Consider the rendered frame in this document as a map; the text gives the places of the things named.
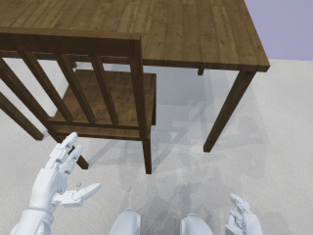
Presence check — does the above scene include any table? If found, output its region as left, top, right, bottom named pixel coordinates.
left=0, top=0, right=271, bottom=153

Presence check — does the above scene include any left robot forearm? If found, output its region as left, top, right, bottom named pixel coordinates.
left=10, top=208, right=55, bottom=235

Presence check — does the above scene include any right robot thigh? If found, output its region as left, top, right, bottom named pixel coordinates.
left=179, top=216, right=214, bottom=235

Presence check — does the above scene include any chair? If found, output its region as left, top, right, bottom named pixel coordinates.
left=0, top=26, right=157, bottom=174

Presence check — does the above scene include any robot right hand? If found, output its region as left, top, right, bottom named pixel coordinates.
left=225, top=193, right=263, bottom=235

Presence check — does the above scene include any robot thigh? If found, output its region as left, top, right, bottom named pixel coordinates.
left=108, top=211, right=141, bottom=235
left=179, top=216, right=214, bottom=235

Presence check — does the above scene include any robot left hand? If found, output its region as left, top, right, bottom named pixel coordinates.
left=28, top=132, right=102, bottom=213

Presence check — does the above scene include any left robot thigh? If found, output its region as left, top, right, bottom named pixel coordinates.
left=108, top=211, right=141, bottom=235

